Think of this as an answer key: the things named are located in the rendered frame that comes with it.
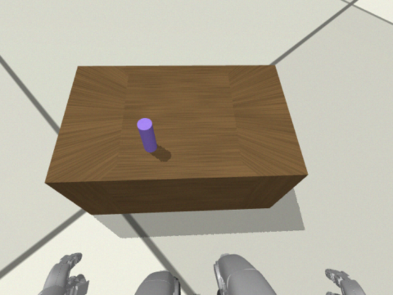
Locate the can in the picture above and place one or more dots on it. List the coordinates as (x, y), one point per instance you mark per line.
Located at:
(146, 132)

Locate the right robot hand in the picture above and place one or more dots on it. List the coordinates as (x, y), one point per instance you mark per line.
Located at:
(343, 281)

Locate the left robot hand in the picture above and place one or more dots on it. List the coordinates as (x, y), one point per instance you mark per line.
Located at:
(59, 276)

